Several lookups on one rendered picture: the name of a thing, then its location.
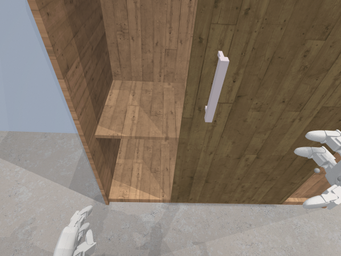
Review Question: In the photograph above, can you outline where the left robot hand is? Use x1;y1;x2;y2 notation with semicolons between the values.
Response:
53;205;96;256

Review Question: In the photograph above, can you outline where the handle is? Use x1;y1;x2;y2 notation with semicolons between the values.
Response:
205;51;229;123

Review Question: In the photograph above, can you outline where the wardrobe door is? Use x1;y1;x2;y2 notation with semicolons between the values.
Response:
290;152;341;198
170;0;341;204

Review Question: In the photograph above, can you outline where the right robot hand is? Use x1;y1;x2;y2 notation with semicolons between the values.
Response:
294;130;341;210

